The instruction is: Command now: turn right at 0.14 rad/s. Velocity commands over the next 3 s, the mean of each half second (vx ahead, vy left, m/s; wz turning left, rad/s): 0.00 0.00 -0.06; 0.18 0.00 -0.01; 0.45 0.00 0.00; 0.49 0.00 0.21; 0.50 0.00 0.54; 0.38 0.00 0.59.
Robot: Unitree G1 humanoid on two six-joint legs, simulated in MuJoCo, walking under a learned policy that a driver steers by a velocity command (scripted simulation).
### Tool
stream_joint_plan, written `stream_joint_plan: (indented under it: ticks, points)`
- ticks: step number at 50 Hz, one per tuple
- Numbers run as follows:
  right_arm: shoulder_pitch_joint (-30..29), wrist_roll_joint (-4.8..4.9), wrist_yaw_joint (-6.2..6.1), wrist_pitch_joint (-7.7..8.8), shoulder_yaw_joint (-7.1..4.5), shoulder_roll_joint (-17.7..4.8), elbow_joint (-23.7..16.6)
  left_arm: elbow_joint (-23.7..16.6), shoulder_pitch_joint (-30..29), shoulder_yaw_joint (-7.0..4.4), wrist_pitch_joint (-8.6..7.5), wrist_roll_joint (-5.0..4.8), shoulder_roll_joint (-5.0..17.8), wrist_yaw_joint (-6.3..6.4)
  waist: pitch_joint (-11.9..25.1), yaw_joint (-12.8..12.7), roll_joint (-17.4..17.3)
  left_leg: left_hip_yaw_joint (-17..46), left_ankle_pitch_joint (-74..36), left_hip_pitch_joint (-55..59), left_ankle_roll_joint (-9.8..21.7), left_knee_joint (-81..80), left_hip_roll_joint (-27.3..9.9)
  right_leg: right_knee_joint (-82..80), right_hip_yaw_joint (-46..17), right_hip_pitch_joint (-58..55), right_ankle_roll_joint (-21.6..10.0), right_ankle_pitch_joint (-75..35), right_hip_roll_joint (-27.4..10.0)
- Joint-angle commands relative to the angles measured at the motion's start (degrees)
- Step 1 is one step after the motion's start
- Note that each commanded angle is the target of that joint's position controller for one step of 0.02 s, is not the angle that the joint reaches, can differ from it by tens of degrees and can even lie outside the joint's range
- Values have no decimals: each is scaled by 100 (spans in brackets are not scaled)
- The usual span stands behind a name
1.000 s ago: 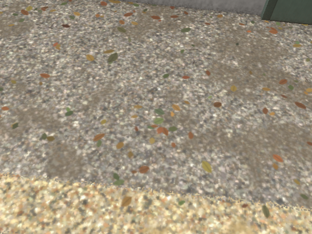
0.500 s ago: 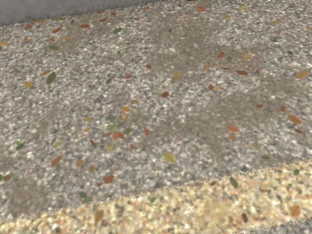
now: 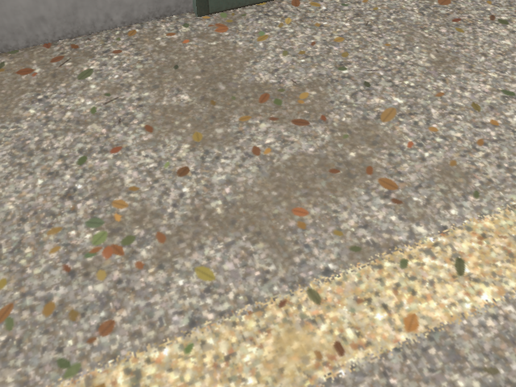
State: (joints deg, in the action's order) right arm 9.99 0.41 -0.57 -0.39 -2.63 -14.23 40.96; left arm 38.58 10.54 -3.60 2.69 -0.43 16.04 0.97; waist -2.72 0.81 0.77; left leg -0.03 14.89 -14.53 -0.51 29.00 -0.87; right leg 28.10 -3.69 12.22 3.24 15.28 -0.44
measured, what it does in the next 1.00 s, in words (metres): lifts its right foot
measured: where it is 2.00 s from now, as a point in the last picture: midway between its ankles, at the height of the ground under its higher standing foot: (258, 339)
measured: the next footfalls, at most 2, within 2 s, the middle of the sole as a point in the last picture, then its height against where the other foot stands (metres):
right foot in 1.34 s outside the picture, level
left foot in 1.88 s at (214, 294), level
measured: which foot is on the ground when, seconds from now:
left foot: down 0.00-1.00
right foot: down 0.00-0.88, up 0.90-1.00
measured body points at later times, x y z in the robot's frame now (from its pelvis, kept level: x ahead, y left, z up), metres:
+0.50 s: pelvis +0.00 -0.03 +0.00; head +0.01 -0.03 +0.45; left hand +0.13 +0.22 -0.12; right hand +0.09 -0.30 -0.12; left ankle +0.00 +0.13 -0.74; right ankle -0.02 -0.14 -0.74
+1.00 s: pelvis +0.08 +0.02 +0.01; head +0.08 +0.05 +0.46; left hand +0.16 +0.29 -0.13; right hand +0.08 -0.25 -0.12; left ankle +0.03 +0.11 -0.74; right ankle +0.02 -0.12 -0.66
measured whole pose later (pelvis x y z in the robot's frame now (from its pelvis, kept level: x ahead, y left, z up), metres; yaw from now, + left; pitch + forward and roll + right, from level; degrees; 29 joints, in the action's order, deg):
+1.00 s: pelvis +0.08 +0.02 +0.01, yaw +0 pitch +0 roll -1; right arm 21.7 0.4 1.0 6.2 -2.0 -13.8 56.1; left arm 51.7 14.7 -3.3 -3.7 -2.0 15.8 0.5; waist 0.0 1.6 1.9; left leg -1.9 17.7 -7.1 2.8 24.7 1.0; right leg 59.6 -1.8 22.7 -2.9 20.2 -0.2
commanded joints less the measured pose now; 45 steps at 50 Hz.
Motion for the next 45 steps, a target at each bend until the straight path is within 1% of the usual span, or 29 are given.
stream_joint_plan:
  ticks: [1, 2, 3, 4, 5, 6, 9, 13, 17, 23, 32, 33, 34, 35, 36, 37, 38, 39, 40, 41, 42, 43, 44, 45]
  points:
    - [350, -228, 95, 232, -81, -604, -280, -373, 261, -245, -74, 105, 1177, 82, 982, 216, 501, 356, -533, -428, 179, 71, -413, -534, -1008, -1534, -593, -2921, -1042]
    - [210, -226, 73, 252, -25, -431, -293, -289, -116, -131, -97, 151, 764, 26, 915, 272, 1060, 152, 166, 72, -90, -321, -277, -530, -1021, -515, -1018, -1937, -1110]
    - [-90, -233, 52, 242, -57, -666, -260, -389, -304, -75, -142, 155, 473, -32, 680, 110, 694, 95, -182, 252, -223, -268, -238, -613, -837, -313, -909, -1052, -737]
    - [-236, -211, 45, 227, -77, -708, -246, -304, -211, -54, -178, 197, 418, -42, 596, 13, 565, 40, -392, 253, -240, -232, -199, -656, -744, -230, -753, -707, -580]
    - [-202, -179, 22, 185, -83, -712, -197, -277, -161, -56, -214, 188, 506, -48, 450, 2, 532, 44, -478, 255, -226, -217, -202, -674, -683, -129, -673, -662, -492]
    - [-101, -174, 7, 151, -86, -730, -180, -234, -157, -62, -253, 159, 550, -50, 311, 33, 520, 70, -542, 247, -227, -264, -227, -687, -702, -33, -646, -670, -491]
    - [30, -143, -16, 152, -73, -681, -44, -142, -50, -8, -282, 138, 432, -20, 214, 31, 380, 85, -635, 267, -218, -328, -251, -615, -624, 6, -600, -761, -408]
    - [112, -130, -48, 158, -77, -686, 134, -58, -58, 9, -283, 129, 397, -6, 203, 21, 163, 85, -704, 306, -270, -376, -270, -573, -582, -25, -607, -846, -344]
    - [177, -117, -85, 157, -81, -717, 298, 73, -50, 15, -293, 115, 359, -9, 257, 24, 45, 85, -797, 371, -301, -392, -289, -523, -514, -90, -606, -1047, -281]
    - [258, -99, -135, 142, -78, -752, 548, 355, 9, 9, -299, 94, 331, -5, 296, 28, -10, 73, -886, 443, -304, -394, -295, -476, -400, -148, -586, -1255, -194]
    - [348, -80, -190, 100, -60, -730, 942, 888, 142, 7, -301, 65, 336, 32, 209, 30, -19, 34, -888, 475, -265, -432, -256, -468, -258, -136, -523, -1286, -94]
    - [436, -75, -196, 89, -50, -683, 1023, 984, 240, 3, -289, 55, 344, 47, 318, 25, 39, -90, -402, 497, -254, -371, -154, -533, -232, -178, -552, -684, -51]
    - [431, -40, -206, 79, -54, -670, 1066, 1039, 296, -36, -264, 16, 450, 67, 245, -20, 141, -283, 354, 323, -212, -135, 20, -619, -290, -123, -661, 432, -32]
    - [352, -6, -212, 88, -51, -635, 1052, 1065, 367, -81, -248, -14, 588, 74, 44, -99, 314, -428, 991, -7, -149, 180, 147, -829, -550, 45, -833, 1787, -165]
    - [196, 11, -211, 130, -39, -581, 980, 1077, 475, -114, -263, -28, 711, 73, -232, -205, 576, -478, 1288, -451, -95, 587, 217, -1182, -1069, 191, -1064, 2792, -489]
    - [50, 47, -192, 208, -21, -513, 882, 1099, 607, -144, -311, -41, 834, 64, -454, -286, 902, -448, 1295, -851, -9, 1041, 227, -1566, -1744, 225, -1348, 3373, -928]
    - [-57, 93, -155, 309, -11, -476, 805, 1126, 662, -169, -381, -63, 909, 61, -663, -318, 1095, -201, 1259, -1042, 131, 1420, 72, -1811, -2326, 385, -1594, 3459, -1294]
    - [-52, 140, -102, 410, -28, -517, 776, 1127, 611, -159, -453, -66, 868, 61, -755, -265, 1131, 0, 1368, -1254, 280, 1605, -83, -1880, -2563, 339, -1711, 3206, -1488]
    - [21, 172, -34, 500, -32, -537, 785, 1105, 491, -142, -505, -84, 796, 54, -746, -176, 1099, 88, 1504, -1309, 425, 1440, -189, -1818, -2519, 195, -1706, 2834, -1546]
    - [217, 184, 33, 582, -27, -505, 857, 1059, 296, -124, -515, -129, 745, 49, -655, -10, 964, 49, 1374, -953, 543, 870, -215, -1680, -2235, 210, -1592, 2436, -1452]
    - [719, 169, 77, 637, -52, -499, 1103, 976, -60, -113, -490, -172, 728, 42, -456, 288, 775, -164, 593, 104, 600, 28, -85, -1435, -1667, 631, -1367, 1943, -1134]
    - [1265, 95, 96, 645, -116, -563, 1414, 919, -219, -82, -478, -134, 614, 37, -211, 486, 511, -232, -77, 1133, 496, -253, 123, -875, -1090, 1068, -1136, 1367, -709]
    - [1907, 23, 93, 645, -195, -807, 1598, 845, -302, 23, -510, -50, 257, 18, 103, 664, -395, 862, 304, 1945, 593, -741, -578, 629, -296, 1630, -785, 800, -166]
    - [2398, 16, 161, 673, -354, -1558, 1632, 563, -396, 41, -606, -60, 137, 50, 213, 728, -2021, 3439, 1216, 2425, 1354, -1805, -1882, 2292, 326, 2694, -443, 1332, 498]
